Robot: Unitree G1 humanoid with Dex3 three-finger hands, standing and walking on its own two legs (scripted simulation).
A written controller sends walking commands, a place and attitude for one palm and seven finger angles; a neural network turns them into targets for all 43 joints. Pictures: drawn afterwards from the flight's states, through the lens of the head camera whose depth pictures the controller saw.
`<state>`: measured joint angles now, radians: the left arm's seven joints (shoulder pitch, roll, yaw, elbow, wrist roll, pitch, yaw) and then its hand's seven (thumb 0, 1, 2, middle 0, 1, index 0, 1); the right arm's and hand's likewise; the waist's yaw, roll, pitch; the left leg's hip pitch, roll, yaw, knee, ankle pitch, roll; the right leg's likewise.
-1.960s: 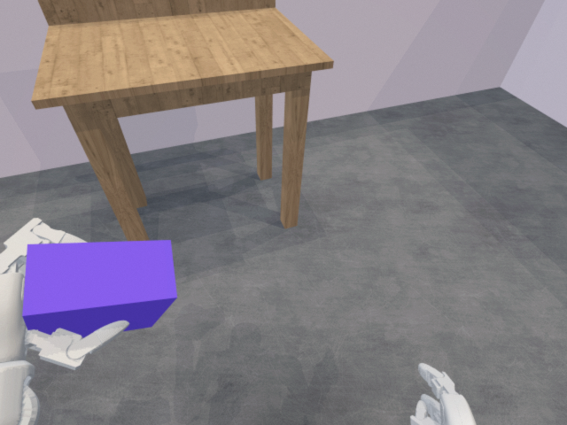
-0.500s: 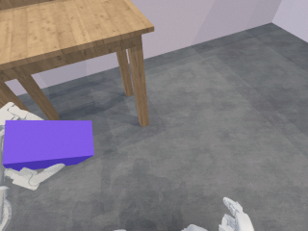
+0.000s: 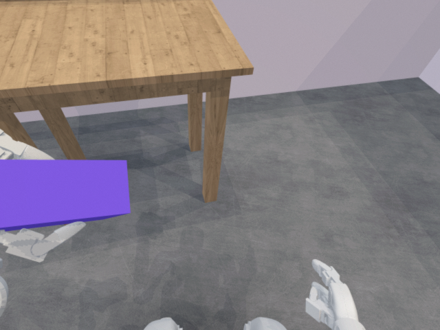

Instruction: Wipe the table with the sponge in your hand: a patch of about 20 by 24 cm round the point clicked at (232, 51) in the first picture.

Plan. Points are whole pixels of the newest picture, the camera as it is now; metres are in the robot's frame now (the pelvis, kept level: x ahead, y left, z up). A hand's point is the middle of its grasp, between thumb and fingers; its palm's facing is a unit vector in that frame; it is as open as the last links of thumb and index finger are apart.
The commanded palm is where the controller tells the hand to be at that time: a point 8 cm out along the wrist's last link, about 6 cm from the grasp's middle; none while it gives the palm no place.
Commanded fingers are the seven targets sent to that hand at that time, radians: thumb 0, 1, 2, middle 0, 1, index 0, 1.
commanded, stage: take the last steps up to it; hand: left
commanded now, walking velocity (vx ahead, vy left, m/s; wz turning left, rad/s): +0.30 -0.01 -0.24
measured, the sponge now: (79, 196) +0.25 +0.20 +0.17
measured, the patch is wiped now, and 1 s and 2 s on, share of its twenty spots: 0.00 0.00 0.00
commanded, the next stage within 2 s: come to a stop and stand still in 1.76 s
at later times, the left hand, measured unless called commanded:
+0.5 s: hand (123, 149) +0.31 +0.16 +0.19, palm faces +0.34 -0.84 -0.42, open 10.5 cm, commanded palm +0.26 +0.21 +0.20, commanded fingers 0.00 0.10 1.30 -1.20 -1.60 -1.20 -1.60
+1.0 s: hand (174, 104) +0.43 +0.11 +0.19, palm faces +0.33 -0.82 -0.47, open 10.5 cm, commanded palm +0.37 +0.16 +0.20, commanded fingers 0.00 0.10 1.30 -1.20 -1.60 -1.20 -1.60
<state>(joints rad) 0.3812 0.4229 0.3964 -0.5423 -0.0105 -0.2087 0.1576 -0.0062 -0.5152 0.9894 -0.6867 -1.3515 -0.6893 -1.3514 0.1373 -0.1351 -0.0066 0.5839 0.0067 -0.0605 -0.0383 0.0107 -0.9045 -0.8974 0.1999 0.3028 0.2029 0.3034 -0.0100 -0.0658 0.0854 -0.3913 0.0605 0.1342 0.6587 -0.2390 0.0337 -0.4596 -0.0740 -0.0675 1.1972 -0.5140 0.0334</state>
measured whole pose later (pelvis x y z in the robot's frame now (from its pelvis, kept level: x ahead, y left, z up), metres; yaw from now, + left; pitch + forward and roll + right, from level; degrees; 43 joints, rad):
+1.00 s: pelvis +0.18 -0.10 +0.01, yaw -5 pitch -1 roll +0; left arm 0.42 0.35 0.34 -0.45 0.00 -0.22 0.14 -0.01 -0.52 0.99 -0.69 -1.35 -0.69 -1.35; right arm 0.21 -0.19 0.00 0.69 0.00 -0.07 -0.05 0.01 -0.90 -0.90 0.21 0.30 0.21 0.30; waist 0.01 0.06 0.06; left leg -0.40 0.08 0.07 1.05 -0.46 -0.01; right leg -0.32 -0.06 -0.18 0.65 -0.31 -0.05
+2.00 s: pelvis +0.35 -0.09 +0.01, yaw -4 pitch -1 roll +1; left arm 0.46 0.42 0.38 -0.51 -0.01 -0.24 0.16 -0.01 -0.52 1.00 -0.69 -1.35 -0.69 -1.35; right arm 0.18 -0.21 -0.05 0.58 0.00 -0.06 -0.06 0.01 -0.91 -0.90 0.20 0.30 0.20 0.30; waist -0.01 -0.05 0.06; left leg -0.32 0.07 0.14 0.57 -0.23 0.01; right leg -0.33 -0.05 -0.07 0.86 -0.52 0.03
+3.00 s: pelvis +0.30 -0.11 +0.01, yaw -6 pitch -2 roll -1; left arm 0.19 0.48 0.41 -0.27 -0.01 -0.22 0.10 -0.01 -0.52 1.00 -0.69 -1.35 -0.70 -1.35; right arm 0.26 -0.19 0.01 0.64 0.00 -0.11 -0.05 0.01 -0.90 -0.90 0.20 0.30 0.21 0.30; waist 0.06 -0.01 0.06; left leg -0.31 0.03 0.02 0.56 -0.24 0.01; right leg -0.30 0.04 -0.11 0.47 -0.15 -0.07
